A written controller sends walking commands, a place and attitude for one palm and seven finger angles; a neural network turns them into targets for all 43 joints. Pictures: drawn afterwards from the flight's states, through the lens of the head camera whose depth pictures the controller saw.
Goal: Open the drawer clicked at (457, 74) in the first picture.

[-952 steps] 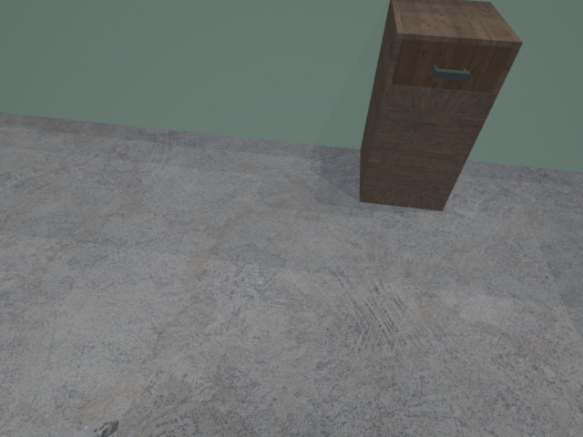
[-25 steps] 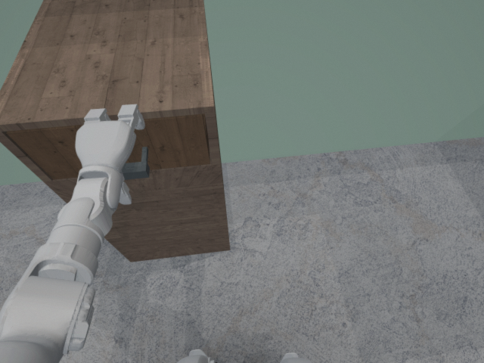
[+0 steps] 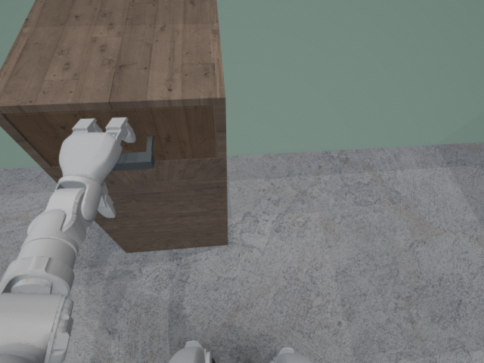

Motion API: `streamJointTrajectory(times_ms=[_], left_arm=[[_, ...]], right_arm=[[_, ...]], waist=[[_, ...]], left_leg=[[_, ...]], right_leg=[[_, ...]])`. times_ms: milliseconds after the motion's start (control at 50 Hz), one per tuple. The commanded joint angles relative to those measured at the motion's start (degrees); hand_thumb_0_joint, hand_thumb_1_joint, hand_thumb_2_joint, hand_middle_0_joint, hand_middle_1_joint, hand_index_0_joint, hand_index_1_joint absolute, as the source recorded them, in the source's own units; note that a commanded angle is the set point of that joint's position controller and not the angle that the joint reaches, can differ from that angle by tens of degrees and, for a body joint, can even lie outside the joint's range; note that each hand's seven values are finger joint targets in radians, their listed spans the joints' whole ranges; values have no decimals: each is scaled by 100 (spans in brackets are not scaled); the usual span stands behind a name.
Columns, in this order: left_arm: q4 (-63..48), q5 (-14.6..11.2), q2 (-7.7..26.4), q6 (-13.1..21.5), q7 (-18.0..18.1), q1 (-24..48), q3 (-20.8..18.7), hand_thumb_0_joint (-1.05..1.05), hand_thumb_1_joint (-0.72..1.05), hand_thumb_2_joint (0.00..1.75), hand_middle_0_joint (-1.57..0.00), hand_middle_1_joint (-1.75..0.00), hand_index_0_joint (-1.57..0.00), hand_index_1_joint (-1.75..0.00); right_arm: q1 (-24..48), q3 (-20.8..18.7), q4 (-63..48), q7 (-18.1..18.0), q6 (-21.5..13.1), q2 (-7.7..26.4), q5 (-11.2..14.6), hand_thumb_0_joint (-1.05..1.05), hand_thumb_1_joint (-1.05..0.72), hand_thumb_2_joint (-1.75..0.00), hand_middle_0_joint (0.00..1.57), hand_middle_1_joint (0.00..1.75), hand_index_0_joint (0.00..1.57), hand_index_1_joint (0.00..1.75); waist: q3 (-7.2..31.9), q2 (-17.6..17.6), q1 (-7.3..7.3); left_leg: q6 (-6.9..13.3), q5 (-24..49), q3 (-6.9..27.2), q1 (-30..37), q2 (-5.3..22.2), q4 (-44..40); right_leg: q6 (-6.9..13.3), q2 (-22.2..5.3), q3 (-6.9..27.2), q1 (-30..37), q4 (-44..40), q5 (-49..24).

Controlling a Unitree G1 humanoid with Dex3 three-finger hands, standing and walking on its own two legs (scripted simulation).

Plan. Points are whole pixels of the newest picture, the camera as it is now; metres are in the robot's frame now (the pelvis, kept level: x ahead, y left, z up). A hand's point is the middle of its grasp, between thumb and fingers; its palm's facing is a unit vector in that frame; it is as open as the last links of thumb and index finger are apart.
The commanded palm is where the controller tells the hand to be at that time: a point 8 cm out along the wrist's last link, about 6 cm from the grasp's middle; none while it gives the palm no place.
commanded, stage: lower the fingers behind the handle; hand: left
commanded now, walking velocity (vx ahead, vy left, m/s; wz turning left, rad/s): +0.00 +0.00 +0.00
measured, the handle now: (123, 152) +0.50 +0.23 -0.02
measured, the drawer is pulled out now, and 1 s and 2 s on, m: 0.00 0.00 0.00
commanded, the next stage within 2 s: lift the fingers back up to retry in 1.22 s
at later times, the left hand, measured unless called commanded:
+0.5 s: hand (102, 175) +0.44 +0.26 -0.01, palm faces -0.04 -0.05 -1.00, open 13.8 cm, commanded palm +0.43 +0.24 +0.03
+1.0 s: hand (105, 173) +0.45 +0.25 -0.01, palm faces -0.06 +0.00 -1.00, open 13.8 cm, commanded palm +0.43 +0.24 +0.01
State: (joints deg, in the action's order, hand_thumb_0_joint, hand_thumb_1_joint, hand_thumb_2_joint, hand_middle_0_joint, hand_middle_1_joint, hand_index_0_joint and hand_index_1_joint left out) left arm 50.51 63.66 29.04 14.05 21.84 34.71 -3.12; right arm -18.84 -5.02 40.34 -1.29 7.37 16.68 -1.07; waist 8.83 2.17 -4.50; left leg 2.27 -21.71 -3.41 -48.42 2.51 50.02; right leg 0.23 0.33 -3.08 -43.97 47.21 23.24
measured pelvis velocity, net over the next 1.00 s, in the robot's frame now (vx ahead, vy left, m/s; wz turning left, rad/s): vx -0.02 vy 0.00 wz -0.01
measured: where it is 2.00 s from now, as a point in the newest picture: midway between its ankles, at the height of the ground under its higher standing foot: outside the picture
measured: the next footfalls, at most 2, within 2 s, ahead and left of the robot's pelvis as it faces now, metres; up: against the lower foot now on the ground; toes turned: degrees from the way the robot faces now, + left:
none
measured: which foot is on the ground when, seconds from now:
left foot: down 0.00-1.00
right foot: down 0.00-1.00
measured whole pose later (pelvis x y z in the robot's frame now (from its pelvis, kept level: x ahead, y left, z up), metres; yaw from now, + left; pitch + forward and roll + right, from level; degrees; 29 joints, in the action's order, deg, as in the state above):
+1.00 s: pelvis -0.02 +0.00 -0.02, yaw -1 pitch +23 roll -3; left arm 61.9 62.9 31.6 5.5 20.8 43.9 0.3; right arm -20.2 -1.4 38.5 -1.7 6.6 14.9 -0.1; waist 10.4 3.0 -6.2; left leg 2.3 -22.6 -2.9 -57.3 3.4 57.3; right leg 0.6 0.9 -3.3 -53.0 54.8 24.4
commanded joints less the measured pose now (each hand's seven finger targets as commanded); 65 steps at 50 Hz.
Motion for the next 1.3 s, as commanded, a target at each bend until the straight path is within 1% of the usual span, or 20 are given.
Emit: streamJointTrajectory(times_ms=[0, 80, 120, 220, 240, 280, 300, 340, 400, 480, 560, 640, 660, 680, 800, 860, 1000, 1140, 1220, 1280], left_arm=[[-756, -3, 1515, -743, 883, 2358, -548, 0, -50, 30, -30, -120, -30, -120], [-208, -80, 1115, -1466, 632, 2597, -3, 0, -50, 30, -30, -120, -30, -120], [-186, -110, 1089, -1529, 349, 2798, 137, 0, -50, 30, -30, -120, -30, -120], [-299, -207, 1225, -901, -237, 2742, 140, 0, -50, 30, -30, -120, -30, -120], [-279, -169, 1485, -732, -260, 2685, -67, 0, -50, 30, -30, -120, -30, -120], [-90, -69, 1499, -534, -210, 2349, -144, 0, -50, 30, -30, -120, -30, -120], [-55, -77, 1207, -478, -179, 2213, 32, 0, -50, 30, -30, -120, -30, -120], [-101, -43, 962, -334, -94, 2087, 108, 0, -50, 30, -30, -120, -30, -120], [-103, -76, 983, -328, 110, 1899, -23, 0, -50, 30, -30, -120, -30, -120], [62, 5, 953, -540, 454, 2317, 19, 0, -50, 30, -30, -120, -30, -120], [298, 60, 888, -936, 595, 2510, 118, 0, -50, 30, -30, -120, -30, -120], [553, -11, 1069, -1275, 475, 2576, 84, 0, -50, 30, -30, -120, -30, -120], [611, -8, 891, -1314, 408, 2619, 286, 0, -50, 30, -30, -120, -30, -120], [821, -20, 971, -1360, 339, 2508, 229, 0, -50, 30, -30, -120, -30, -120], [1105, -114, 1193, -1172, -128, 2270, 252, 0, -50, 30, -30, -120, -30, -120], [985, -97, 1187, -949, -236, 2218, 272, 0, -50, 30, -30, -120, -30, -120], [710, -77, 1264, -752, -157, 2275, 192, 0, -50, 30, -30, -120, -30, -120], [698, -98, 1414, -953, 2, 2583, 78, 0, -50, 30, -30, -120, -30, -120], [825, -134, 1323, -1098, -19, 2598, 205, 0, -50, 30, -30, -120, -30, -120], [937, -156, 1326, -1147, -73, 2575, 219, 0, -50, 30, -30, -120, -30, -120]], right_arm=[[-581, -254, -343, 120, -57, 742, -62, 0, -90, -90, 20, 30, 20, 30], [-648, -243, -297, 139, -15, 800, 26, 0, -90, -90, 20, 30, 20, 30], [-670, -234, -297, 71, -11, 793, 54, 0, -90, -90, 20, 30, 20, 30], [-664, -130, -312, -131, -41, 734, 57, 0, -90, -90, 20, 30, 20, 30], [-657, -104, -311, -154, -30, 748, 47, 0, -90, -90, 20, 30, 20, 30], [-631, -64, -347, -156, -22, 700, 46, 0, -90, -90, 20, 30, 20, 30], [-621, -79, -380, -136, -40, 666, 26, 0, -90, -90, 20, 30, 20, 30], [-661, -121, -402, -69, -64, 634, 6, 0, -90, -90, 20, 30, 20, 30], [-717, -171, -410, -2, -40, 670, -29, 0, -90, -90, 20, 30, 20, 30], [-775, -216, -284, 54, -35, 720, -42, 0, -90, -90, 20, 30, 20, 30], [-818, -214, -236, 101, -14, 757, -39, 0, -90, -90, 20, 30, 20, 30], [-777, -153, -272, 74, 6, 804, -17, 0, -90, -90, 20, 30, 20, 30], [-784, -136, -295, 66, 1, 766, 6, 0, -90, -90, 20, 30, 20, 30], [-778, -115, -279, 47, 0, 777, 16, 0, -90, -90, 20, 30, 20, 30], [-754, 27, -448, -79, -86, 762, 67, 0, -90, -90, 20, 30, 20, 30], [-765, 28, -517, -106, -138, 732, 75, 0, -90, -90, 20, 30, 20, 30], [-845, 8, -537, -112, -202, 728, 66, 0, -90, -90, 20, 30, 20, 30], [-907, -9, -445, -95, -206, 767, 60, 0, -90, -90, 20, 30, 20, 30], [-889, 22, -457, -90, -206, 763, 76, 0, -90, -90, 20, 30, 20, 30], [-886, 37, -460, -112, -206, 772, 87, 0, -90, -90, 20, 30, 20, 30]], waist=[[2690, 608, 31], [2493, 263, -188], [2487, 136, -276], [2022, 46, -307], [1909, 169, -228], [1651, 236, -125], [1568, 268, -145], [1699, 405, -114], [2010, 233, -88], [2064, 131, -248], [2211, 179, -289], [2183, 80, -283], [2162, 163, -333], [1933, 29, -325], [1533, -395, -354], [1621, -202, -313], [1818, -124, -301], [1958, -108, -363], [1842, 26, -361], [1733, -141, -404]], left_leg=[[-39, 2822, 354, 2412, -212, -260], [-18, 2580, 342, 2549, -159, -425], [17, 2367, 352, 2646, -150, -536], [102, 1978, 342, 2439, -186, -605], [92, 1965, 356, 2331, -188, -601], [79, 1803, 365, 2020, -201, -534], [69, 1757, 365, 1994, -199, -495], [34, 1976, 400, 2082, -167, -426], [24, 2023, 390, 1974, -153, -230], [20, 1945, 439, 1846, -131, -109], [5, 1906, 461, 1878, -137, -105], [40, 1644, 400, 1683, -173, -149], [42, 1576, 376, 1707, -187, -150], [52, 1396, 363, 1540, -190, -157], [139, 773, 245, 705, -245, -40], [140, 673, 234, 645, -257, 43], [130, 668, 271, 557, -234, 217], [137, 778, 328, 713, -197, 192], [125, 578, 322, 738, -212, 111], [135, 558, 328, 722, -205, 92]], right_leg=[[218, 395, 28, 364, -267, -1987], [178, 412, -1, 465, -490, -1899], [150, 401, 35, 550, -642, -1787], [152, 363, 127, 555, -777, -1602], [183, 352, 144, 497, -743, -1547], [216, 366, 121, 265, -597, -1347], [232, 373, 97, 142, -571, -1272], [261, 379, 50, -27, -469, -1306], [235, 393, 64, -104, -319, -1363], [215, 389, 46, -328, -200, -1285], [207, 392, 15, -408, -174, -1217], [200, 381, 59, -200, -245, -1165], [184, 382, 63, -243, -258, -1121], [187, 378, 60, -260, -290, -1013], [131, 326, 175, -106, -301, -781], [140, 317, 209, -212, -217, -668], [145, 330, 191, -463, -57, -585], [145, 337, 146, -500, -49, -618], [146, 345, 128, -551, -109, -428], [137, 345, 120, -553, -139, -425]])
